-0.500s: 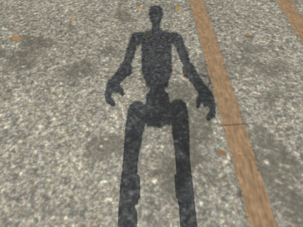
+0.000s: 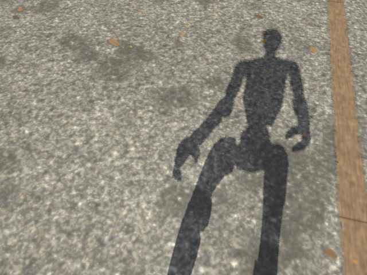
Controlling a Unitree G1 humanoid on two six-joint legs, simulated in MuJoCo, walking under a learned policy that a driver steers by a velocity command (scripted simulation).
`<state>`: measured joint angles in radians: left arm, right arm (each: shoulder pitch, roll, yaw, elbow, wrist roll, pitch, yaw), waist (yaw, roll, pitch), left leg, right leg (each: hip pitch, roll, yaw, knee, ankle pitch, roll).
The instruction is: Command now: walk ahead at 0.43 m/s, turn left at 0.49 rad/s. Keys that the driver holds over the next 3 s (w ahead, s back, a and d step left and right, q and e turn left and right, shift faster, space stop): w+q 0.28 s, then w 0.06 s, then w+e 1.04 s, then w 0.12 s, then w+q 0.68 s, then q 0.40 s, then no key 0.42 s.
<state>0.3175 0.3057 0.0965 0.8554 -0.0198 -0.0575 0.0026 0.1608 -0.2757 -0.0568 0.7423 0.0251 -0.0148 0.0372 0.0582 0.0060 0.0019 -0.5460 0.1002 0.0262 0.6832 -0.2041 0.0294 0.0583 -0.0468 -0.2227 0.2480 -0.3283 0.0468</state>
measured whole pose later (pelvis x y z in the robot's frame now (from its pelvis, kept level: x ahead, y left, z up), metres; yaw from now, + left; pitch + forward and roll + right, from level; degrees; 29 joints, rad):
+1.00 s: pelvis +0.57 +0.12 +0.00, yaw -2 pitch +2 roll -1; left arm 0.37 0.29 0.07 0.77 -0.03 -0.04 0.01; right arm 0.05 -0.28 -0.02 0.63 0.00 -0.11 0.01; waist 0.10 0.03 0.03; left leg -0.55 0.02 -0.11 0.50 0.01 -0.05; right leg -0.10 0.12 0.19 0.41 -0.33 -0.06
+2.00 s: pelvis +1.09 -0.01 +0.00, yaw -10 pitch +1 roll -3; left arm 0.32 0.27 0.07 0.82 0.00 -0.08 0.00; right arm 0.14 -0.26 -0.04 0.75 0.02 -0.04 0.04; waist 0.06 0.04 0.03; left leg -0.65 0.09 -0.01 0.67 0.02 0.02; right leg 0.09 0.03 -0.23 0.21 -0.32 -0.01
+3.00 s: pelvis +1.42 -0.01 +0.00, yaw +17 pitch -1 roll -1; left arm 0.18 0.26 0.03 0.79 0.02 0.00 0.00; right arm 0.22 -0.24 -0.03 0.71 -0.03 0.04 -0.01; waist 0.03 -0.03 0.03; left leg -0.24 -0.01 -0.04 0.54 -0.29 0.01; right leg -0.31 -0.02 -0.01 0.48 -0.17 0.03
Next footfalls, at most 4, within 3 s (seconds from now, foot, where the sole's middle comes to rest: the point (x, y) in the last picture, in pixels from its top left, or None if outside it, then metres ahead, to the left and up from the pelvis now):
0.04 left None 0.15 0.14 -0.77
0.58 right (189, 263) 0.53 0.02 -0.77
1.06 left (137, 197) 0.78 0.24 -0.77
1.56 right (219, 162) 0.99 -0.09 -0.77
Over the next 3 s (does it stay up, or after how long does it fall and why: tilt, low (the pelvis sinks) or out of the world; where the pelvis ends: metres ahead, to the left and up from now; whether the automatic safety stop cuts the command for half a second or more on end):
stays up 1.42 -0.01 0.00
